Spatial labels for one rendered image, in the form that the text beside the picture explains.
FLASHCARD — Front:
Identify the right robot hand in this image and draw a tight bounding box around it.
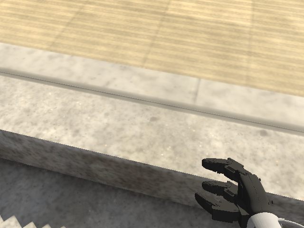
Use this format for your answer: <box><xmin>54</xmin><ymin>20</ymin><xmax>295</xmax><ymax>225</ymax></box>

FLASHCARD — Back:
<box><xmin>195</xmin><ymin>158</ymin><xmax>274</xmax><ymax>228</ymax></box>

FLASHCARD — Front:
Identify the robot right forearm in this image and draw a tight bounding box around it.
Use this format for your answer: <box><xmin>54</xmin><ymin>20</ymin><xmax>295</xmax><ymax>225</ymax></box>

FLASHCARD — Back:
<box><xmin>246</xmin><ymin>212</ymin><xmax>283</xmax><ymax>228</ymax></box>

